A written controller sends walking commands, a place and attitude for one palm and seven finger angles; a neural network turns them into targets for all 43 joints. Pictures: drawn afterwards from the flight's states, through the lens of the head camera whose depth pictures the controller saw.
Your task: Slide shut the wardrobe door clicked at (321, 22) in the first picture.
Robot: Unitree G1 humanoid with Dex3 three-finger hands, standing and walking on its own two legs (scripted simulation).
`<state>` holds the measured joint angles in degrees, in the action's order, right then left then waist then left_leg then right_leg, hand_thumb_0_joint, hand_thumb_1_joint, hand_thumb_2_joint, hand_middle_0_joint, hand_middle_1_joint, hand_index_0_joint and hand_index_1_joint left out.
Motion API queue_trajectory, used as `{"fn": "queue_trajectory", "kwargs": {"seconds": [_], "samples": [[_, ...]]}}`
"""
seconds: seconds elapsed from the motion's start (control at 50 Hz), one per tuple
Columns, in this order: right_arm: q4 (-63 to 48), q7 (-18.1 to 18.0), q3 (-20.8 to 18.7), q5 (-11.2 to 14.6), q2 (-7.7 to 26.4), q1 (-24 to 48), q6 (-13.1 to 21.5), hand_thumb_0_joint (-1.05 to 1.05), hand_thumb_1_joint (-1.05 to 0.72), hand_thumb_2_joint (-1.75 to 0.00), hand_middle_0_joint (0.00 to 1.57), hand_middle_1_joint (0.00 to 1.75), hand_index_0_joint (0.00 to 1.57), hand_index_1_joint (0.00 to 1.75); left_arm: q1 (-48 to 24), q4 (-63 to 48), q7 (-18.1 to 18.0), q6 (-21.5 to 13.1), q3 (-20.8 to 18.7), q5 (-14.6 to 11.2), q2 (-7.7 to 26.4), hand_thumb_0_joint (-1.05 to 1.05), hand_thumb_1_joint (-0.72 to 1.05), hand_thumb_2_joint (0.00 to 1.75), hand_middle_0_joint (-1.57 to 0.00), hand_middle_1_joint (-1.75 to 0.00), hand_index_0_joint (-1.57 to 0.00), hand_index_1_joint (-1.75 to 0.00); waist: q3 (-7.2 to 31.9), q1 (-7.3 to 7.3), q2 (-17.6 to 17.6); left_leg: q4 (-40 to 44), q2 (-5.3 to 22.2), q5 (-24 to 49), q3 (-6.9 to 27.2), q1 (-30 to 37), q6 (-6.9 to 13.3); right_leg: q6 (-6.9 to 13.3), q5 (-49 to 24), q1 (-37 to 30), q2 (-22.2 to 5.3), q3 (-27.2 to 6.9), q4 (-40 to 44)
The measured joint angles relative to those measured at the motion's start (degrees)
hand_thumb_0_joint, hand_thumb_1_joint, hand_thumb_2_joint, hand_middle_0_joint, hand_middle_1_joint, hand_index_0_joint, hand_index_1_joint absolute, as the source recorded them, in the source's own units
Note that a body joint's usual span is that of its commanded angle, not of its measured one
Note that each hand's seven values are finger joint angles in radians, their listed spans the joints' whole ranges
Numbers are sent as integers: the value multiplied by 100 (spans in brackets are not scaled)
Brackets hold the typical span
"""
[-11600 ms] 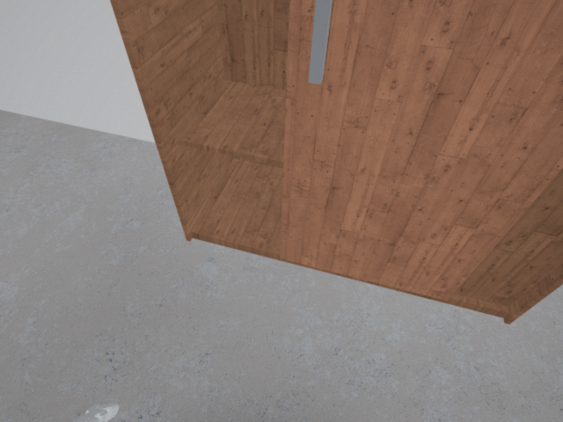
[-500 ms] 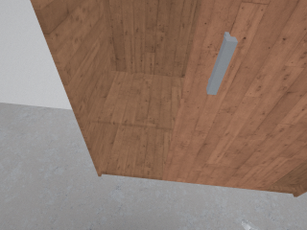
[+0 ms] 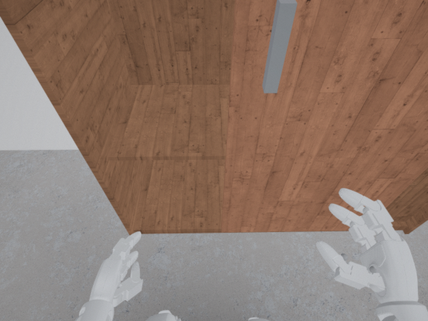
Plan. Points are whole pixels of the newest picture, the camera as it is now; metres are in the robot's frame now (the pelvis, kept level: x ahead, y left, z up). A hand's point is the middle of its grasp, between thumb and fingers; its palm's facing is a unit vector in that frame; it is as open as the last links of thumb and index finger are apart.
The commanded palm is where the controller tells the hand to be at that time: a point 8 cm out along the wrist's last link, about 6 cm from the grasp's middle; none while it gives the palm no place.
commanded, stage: raise the hand with hooked fingers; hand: right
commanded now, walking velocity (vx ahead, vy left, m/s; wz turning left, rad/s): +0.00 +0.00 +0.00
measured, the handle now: (275, 45) +0.56 -0.12 +0.24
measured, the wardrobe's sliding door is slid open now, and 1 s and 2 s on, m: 0.41 0.41 0.41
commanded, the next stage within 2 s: move the hooked fingers beside the handle in 1.46 s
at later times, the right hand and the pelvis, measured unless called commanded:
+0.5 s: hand (383, 190) +0.27 -0.23 +0.17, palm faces +0.05 +0.99 -0.10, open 12.8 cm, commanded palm +0.24 -0.28 +0.18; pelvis +0.02 -0.01 +0.04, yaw +1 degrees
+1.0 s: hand out of the picture +0.32 -0.27 +0.27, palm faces +0.10 +0.99 -0.11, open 13.9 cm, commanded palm +0.28 -0.31 +0.26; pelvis +0.03 +0.01 +0.05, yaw +1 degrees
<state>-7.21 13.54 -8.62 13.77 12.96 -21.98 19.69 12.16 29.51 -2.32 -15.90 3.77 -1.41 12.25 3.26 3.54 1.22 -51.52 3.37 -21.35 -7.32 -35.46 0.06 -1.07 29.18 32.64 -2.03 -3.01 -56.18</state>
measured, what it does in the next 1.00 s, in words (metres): rises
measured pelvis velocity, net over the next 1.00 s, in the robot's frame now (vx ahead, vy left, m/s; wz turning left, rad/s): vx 0.03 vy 0.01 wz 0.02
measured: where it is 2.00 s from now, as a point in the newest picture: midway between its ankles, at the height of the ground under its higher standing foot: outside the picture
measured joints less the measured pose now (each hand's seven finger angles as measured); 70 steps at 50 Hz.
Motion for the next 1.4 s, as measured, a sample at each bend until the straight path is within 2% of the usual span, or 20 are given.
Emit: {"fn": "queue_trajectory", "kwargs": {"seconds": [0.06, 0.12, 0.16, 0.22, 0.32, 0.44, 0.64, 0.82, 1.0, 1.08, 1.18, 1.28, 1.4], "samples": [[164, 240, -66, 76, 149, 442, -509, 1, -28, -64, 24, 70, 25, 70, 158, 258, -43, -11, 166, -51, -124, 1, 91, 90, -20, -30, -21, -30, -37, -105, 88, 252, -12, 119, 29, 194, -21, 20, -102, -197, 3, 40, 238], [231, 240, -251, 188, 238, 567, -997, 0, -21, -61, 25, 74, 25, 75, 357, 406, -65, -55, 193, -61, -183, 1, 90, 90, -20, -30, -21, -30, -3, -245, 120, 549, -19, 247, 130, 396, -46, 53, -232, -465, 14, 157, 596], [211, 178, -424, 265, 262, 544, -1159, 0, -17, -59, 25, 77, 26, 78, 477, 458, -60, -104, 154, -58, -158, 1, 90, 90, -20, -30, -21, -30, 16, -312, 119, 732, -26, 321, 195, 528, -61, 66, -311, -643, 19, 232, 823], [115, 82, -647, 325, 276, 477, -1187, 0, -10, -56, 26, 82, 26, 82, 605, 507, -45, -203, 45, -61, -30, 1, 90, 90, -20, -30, -21, -30, 15, -350, 106, 945, -32, 402, 253, 700, -79, 79, -399, -854, 26, 300, 1080], [25, 123, -813, 352, 336, 532, -1171, 0, 2, -51, 27, 89, 27, 90, 642, 581, -78, -363, -124, -97, 291, 2, 90, 90, -20, -30, -21, -30, -47, -286, 98, 1214, -28, 485, 256, 981, -100, 97, -492, -1133, 43, 313, 1359], [122, 289, -909, 373, 486, 895, -1431, 0, 16, -45, 28, 98, 28, 99, 468, 618, -193, -504, -195, -152, 478, 2, 91, 90, -20, -30, -21, -30, -125, -166, 100, 1540, -27, 570, 209, 1399, -100, 96, -608, -1537, 57, 279, 1705], [529, 636, -1351, 493, 786, 1843, -2095, -1, 39, -35, 29, 113, 30, 113, 68, 557, -260, -467, 41, -184, 325, 1, 91, 90, -20, -30, -20, -30, -187, 17, 190, 2051, -72, 725, 157, 2000, -63, 50, -828, -2157, 33, 250, 2298], [821, 876, -1741, 518, 1050, 2497, -2627, -1, 48, -31, 30, 119, 31, 119, -13, 617, -255, -223, 209, -216, 230, 1, 91, 90, -20, -30, -21, -30, -203, 73, 278, 2331, -105, 821, 123, 2252, -29, 12, -974, -2426, 11, 228, 2640], [1274, 1057, -2036, 481, 1411, 3206, -2969, -2, 50, -31, 30, 120, 31, 120, 58, 721, -279, -42, 179, -287, 356, 1, 91, 90, -20, -30, -21, -30, -213, 20, 310, 2482, -117, 895, 124, 2358, -8, -5, -1084, -2562, 8, 234, 2854], [1409, 1143, -2087, 540, 1507, 3300, -3052, -2, 50, -30, 30, 120, 31, 120, 81, 692, -243, 16, 131, -324, 433, 1, 91, 90, -20, -30, -21, -30, -188, -39, 328, 2498, -115, 922, 155, 2319, -6, -6, -1118, -2550, 13, 266, 2901], [1239, 1134, -2084, 549, 1405, 3075, -3143, -1, 50, -30, 30, 120, 31, 120, 99, 627, -208, 71, 60, -331, 484, 1, 91, 90, -20, -30, -21, -30, -182, -83, 329, 2478, -119, 936, 210, 2267, -7, -3, -1133, -2539, 13, 320, 2919], [1101, 997, -2084, 513, 1259, 2979, -3064, -2, 50, -30, 30, 120, 31, 121, 108, 650, -240, 48, 43, -311, 452, 1, 91, 90, -20, -30, -20, -30, -204, -53, 295, 2485, -134, 946, 222, 2304, 1, -9, -1139, -2582, 1, 332, 2927], [1127, 936, -2056, 432, 1258, 3074, -3038, -2, 50, -30, 30, 120, 31, 121, 86, 677, -286, -6, 93, -302, 389, 1, 91, 90, -20, -30, -20, -30, -229, -9, 286, 2521, -137, 971, 202, 2371, 12, -18, -1168, -2636, -2, 311, 2954]]}}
